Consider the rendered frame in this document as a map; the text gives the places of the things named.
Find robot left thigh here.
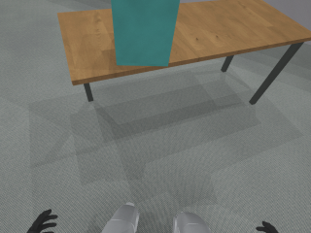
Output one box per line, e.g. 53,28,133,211
101,204,140,233

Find table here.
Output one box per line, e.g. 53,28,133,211
57,0,311,105

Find carton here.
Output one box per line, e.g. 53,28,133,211
111,0,180,67

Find robot right hand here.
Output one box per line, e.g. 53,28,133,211
256,221,279,233

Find robot left shin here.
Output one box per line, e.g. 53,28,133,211
125,202,135,207

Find robot left hand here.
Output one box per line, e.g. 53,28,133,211
26,209,58,233

